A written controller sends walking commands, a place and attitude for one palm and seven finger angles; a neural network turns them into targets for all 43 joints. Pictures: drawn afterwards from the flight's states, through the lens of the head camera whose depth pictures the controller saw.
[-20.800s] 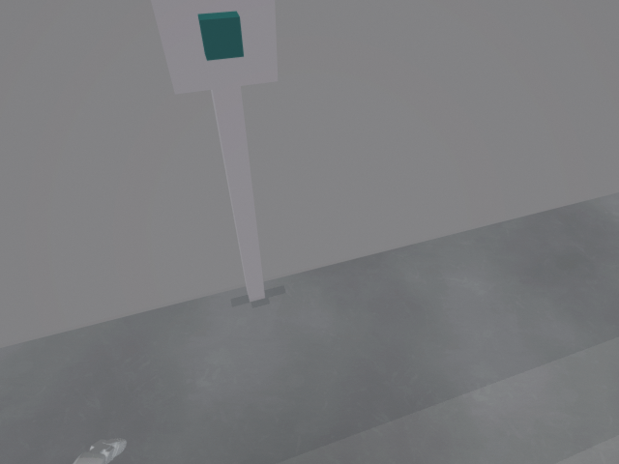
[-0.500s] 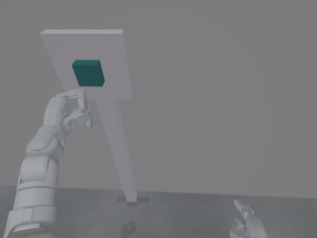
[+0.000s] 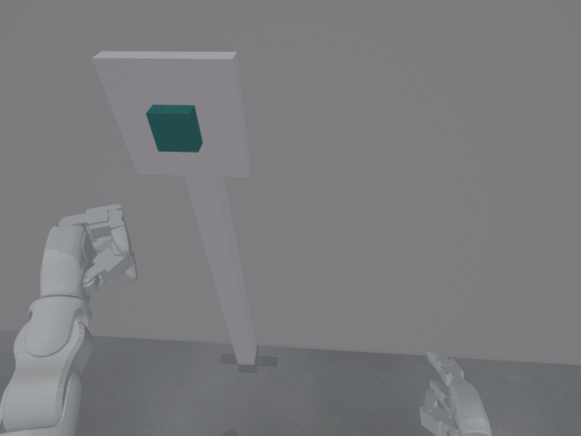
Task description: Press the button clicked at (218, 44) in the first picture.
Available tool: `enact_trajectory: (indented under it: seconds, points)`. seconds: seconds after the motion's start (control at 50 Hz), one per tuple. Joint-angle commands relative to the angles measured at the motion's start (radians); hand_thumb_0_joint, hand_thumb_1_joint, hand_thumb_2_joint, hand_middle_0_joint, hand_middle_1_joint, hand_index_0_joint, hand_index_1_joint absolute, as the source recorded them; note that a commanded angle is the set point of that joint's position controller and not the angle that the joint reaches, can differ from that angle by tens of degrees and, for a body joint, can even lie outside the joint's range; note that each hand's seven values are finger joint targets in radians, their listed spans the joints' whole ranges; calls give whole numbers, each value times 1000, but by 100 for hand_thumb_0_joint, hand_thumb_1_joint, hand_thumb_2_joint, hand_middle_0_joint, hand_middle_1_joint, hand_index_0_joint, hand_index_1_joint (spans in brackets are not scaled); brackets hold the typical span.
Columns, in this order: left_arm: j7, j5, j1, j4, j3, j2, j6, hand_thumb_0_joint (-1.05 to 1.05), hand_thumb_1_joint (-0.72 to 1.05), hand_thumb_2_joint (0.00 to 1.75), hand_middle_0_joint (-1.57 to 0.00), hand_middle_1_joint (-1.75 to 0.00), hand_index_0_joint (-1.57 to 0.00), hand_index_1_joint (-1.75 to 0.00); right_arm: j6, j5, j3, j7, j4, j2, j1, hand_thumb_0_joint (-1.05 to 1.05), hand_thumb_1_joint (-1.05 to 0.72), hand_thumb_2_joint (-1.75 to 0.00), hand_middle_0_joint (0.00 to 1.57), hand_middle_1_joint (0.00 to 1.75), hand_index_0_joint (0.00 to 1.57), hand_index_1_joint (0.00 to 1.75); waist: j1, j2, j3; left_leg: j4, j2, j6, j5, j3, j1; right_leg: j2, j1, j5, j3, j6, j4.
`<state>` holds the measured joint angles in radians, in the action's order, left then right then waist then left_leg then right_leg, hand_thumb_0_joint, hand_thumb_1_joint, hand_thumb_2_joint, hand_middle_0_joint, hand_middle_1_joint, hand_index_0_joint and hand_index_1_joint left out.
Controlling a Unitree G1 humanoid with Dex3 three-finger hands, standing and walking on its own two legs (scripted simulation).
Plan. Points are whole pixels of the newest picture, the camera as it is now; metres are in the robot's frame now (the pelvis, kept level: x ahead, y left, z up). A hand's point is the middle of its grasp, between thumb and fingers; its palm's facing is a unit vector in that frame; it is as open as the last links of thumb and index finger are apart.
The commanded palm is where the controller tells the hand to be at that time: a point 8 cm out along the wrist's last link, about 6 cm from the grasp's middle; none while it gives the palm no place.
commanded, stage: draw the hand back to the body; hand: left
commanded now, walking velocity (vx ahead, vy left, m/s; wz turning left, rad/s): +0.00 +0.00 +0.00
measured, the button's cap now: (176, 127) +0.51 +0.24 +0.20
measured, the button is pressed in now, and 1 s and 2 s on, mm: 0 0 0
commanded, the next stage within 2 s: step back with the hand held close in 0.84 s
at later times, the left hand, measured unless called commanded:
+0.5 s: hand (91, 300) +0.21 +0.24 +0.16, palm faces +0.38 -0.86 -0.34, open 3.1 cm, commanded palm +0.15 +0.28 +0.17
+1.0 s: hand (79, 301) +0.20 +0.25 +0.16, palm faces +0.41 -0.84 -0.36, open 3.1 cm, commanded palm +0.15 +0.29 +0.17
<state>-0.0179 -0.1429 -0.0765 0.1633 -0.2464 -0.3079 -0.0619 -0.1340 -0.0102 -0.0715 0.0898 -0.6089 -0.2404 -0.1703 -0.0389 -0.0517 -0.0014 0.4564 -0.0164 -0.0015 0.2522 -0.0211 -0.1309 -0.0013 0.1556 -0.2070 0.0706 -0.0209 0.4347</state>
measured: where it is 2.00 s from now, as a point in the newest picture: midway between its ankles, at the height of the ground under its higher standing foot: outside the picture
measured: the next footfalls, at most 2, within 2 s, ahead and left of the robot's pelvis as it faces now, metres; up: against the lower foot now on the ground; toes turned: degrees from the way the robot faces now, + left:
none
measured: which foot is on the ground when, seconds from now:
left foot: down 0.00-1.00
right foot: down 0.00-1.00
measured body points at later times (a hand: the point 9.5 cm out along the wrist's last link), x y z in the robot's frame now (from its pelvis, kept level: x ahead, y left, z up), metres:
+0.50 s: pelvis +0.02 +0.01 +0.00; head -0.01 +0.00 +0.45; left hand +0.18 +0.29 +0.17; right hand +0.20 -0.21 -0.08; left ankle +0.00 +0.12 -0.74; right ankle +0.02 -0.10 -0.74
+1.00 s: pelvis +0.02 +0.01 +0.00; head -0.01 +0.00 +0.45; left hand +0.17 +0.29 +0.18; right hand +0.20 -0.20 -0.08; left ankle +0.00 +0.12 -0.74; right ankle +0.02 -0.10 -0.74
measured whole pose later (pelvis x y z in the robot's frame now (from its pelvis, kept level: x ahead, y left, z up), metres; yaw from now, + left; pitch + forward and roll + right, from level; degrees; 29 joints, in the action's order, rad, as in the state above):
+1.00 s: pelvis +0.02 +0.01 +0.00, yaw +0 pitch -5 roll -1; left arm 0.11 -0.03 -0.50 0.47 -0.27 -0.31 0.10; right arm -0.10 0.02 -0.04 0.07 -0.62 -0.21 -0.21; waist -0.07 -0.05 0.02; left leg 0.42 -0.01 -0.02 0.27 -0.03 -0.06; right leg -0.01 0.08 -0.21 0.06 0.00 0.38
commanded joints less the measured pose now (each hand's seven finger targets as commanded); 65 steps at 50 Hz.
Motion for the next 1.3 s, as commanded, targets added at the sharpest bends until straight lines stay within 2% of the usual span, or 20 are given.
enact_trajectory:
  seconds: [0.0,0.06,0.2,0.28,0.32,0.38,0.46,0.54,0.74,0.82,0.92,0.94,0.96,0.98,1.0,1.02,1.08,1.16,1.2,1.28]
  points:
    - [98,41,148,263,-92,-184,148,0,90,90,-130,-150,-130,-150,-34,9,58,3,135,-97,133,0,-90,-90,20,30,20,30,-9,9,-98,-103,10,-32,-64,5,2,-16,-67,-10,-62,4,-129]
    - [125,66,145,336,-84,-181,189,0,90,90,-130,-150,-130,-150,-35,15,61,5,125,-87,137,0,-90,-90,20,30,20,30,-5,-71,-126,-112,15,-29,-91,1,45,-16,-89,25,-61,-1,-134]
    - [138,82,-54,354,-65,-141,216,0,90,90,-130,-150,-130,-150,-29,22,71,-2,115,-87,139,0,-90,-90,20,30,20,30,-12,14,-58,-129,5,-31,-151,11,46,-9,-99,73,-52,2,-141]
    - [134,84,-188,354,-89,-138,220,0,90,90,-130,-150,-130,-150,-14,26,81,-9,120,-90,136,0,-90,-90,20,30,20,30,-24,55,-30,-128,2,-29,-190,11,28,-4,-112,108,-48,1,-136]
    - [133,86,-219,405,-97,-139,225,0,90,90,-130,-150,-130,-150,-6,24,82,-13,129,-83,135,0,-90,-90,20,30,20,30,-27,20,-44,-125,0,-26,-207,9,33,-6,-119,128,-49,0,-124]
    - [134,89,-274,429,-116,-152,227,0,90,90,-130,-150,-130,-150,-3,27,83,-11,137,-81,135,0,-90,-90,20,30,20,30,-31,27,-27,-123,-2,-24,-200,11,24,-1,-111,118,-49,-1,-130]
    - [139,96,-310,502,-117,-147,234,0,90,90,-130,-150,-130,-150,-10,27,82,-10,147,-75,123,0,-90,-90,20,30,20,30,-29,-27,-41,-116,-2,-20,-209,12,30,-1,-111,128,-50,-3,-119]
    - [142,101,-369,539,-118,-145,232,0,90,90,-130,-150,-130,-150,-19,27,82,-9,155,-76,114,0,-90,-90,20,30,20,30,-30,-35,-22,-114,-6,-14,-218,20,20,3,-104,131,-45,-4,-110]
    - [152,105,-328,495,-105,-130,222,0,90,90,-130,-150,-130,-150,-19,28,80,0,144,-75,107,0,-90,-90,20,30,20,30,-25,17,9,-123,-8,-18,-160,29,16,2,-79,67,-43,-5,-121]
    - [153,105,-333,523,-109,-135,223,0,90,90,-130,-150,-130,-150,-22,31,77,-1,147,-73,109,0,-90,-90,20,30,20,30,-32,-28,-34,-113,-4,-15,-204,27,24,-1,-111,117,-47,-6,-108]
    - [155,107,-346,539,-114,-143,224,0,90,90,-130,-150,-130,-150,-28,31,76,-6,149,-73,107,0,-90,-90,20,30,20,30,-33,-41,-32,-114,-6,-7,-219,32,13,1,-120,130,-43,-8,-99]
    - [163,104,-302,537,-163,-191,224,0,90,90,-130,-150,-130,-150,-27,30,77,-1,143,-76,107,0,-90,-90,20,30,20,30,-35,-29,-37,-113,-6,-7,-219,32,14,2,-123,135,-44,-8,-100]
    - [161,92,-246,584,-278,-293,263,0,90,90,-130,-150,-130,-150,0,19,82,-6,186,-103,75,0,-90,-90,20,30,20,30,17,-6,52,-88,-23,-35,-151,45,-74,-43,-7,166,-136,0,-150]
    - [156,95,-267,547,-280,-288,276,0,90,90,-130,-150,-130,-150,15,20,80,-5,175,-87,72,0,-90,-90,20,30,20,30,15,31,58,-79,-16,-34,-109,59,-83,-63,10,142,-139,-3,-168]
    - [148,99,-376,479,-210,-204,268,0,90,90,-130,-150,-130,-150,27,21,86,-5,168,-84,84,0,-90,-90,20,30,20,30,22,67,47,-63,-18,-36,-137,53,-57,-72,33,154,-141,-3,-173]
    - [142,100,-414,465,-180,-172,264,0,90,90,-130,-150,-130,-150,38,23,89,-11,177,-92,78,0,-90,-90,20,30,20,30,25,76,31,-57,-20,-33,-163,52,-57,-75,35,163,-134,-1,-166]
    - [136,102,-467,489,-141,-140,273,0,90,90,-130,-150,-130,-150,53,21,101,-14,189,-108,80,0,-90,-90,20,30,20,30,30,3,-60,-48,-39,-32,-284,48,-45,-76,4,257,-106,7,-108]
    - [150,103,-524,558,-193,-197,281,0,90,90,-130,-150,-130,-150,76,10,118,-15,215,-108,67,0,-90,-90,20,30,20,30,29,40,-182,-22,-57,-30,-389,53,-57,-76,-57,371,-90,16,-29]
    - [158,100,-547,592,-230,-229,289,0,90,90,-130,-150,-130,-150,85,7,121,-11,230,-101,73,0,-90,-90,20,30,20,30,26,56,-204,-12,-60,-28,-402,61,-77,-80,-64,394,-90,15,1]
    - [170,101,-563,652,-265,-260,304,0,90,90,-130,-150,-130,-150,87,7,127,-3,244,-101,76,0,-90,-90,20,30,20,30,26,-8,-206,-15,-71,-32,-384,77,-137,-72,-57,385,-96,18,54]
